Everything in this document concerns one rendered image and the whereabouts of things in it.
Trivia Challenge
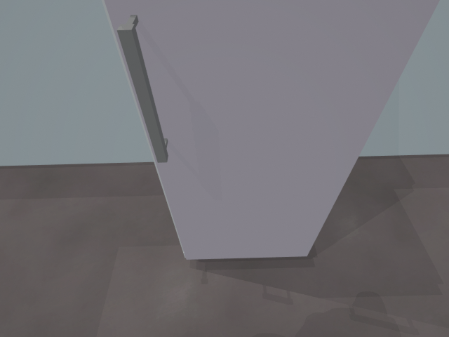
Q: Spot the fridge door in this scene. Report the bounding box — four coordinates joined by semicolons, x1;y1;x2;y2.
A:
105;0;440;260

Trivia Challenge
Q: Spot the handle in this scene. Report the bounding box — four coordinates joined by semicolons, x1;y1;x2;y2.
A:
117;15;168;163

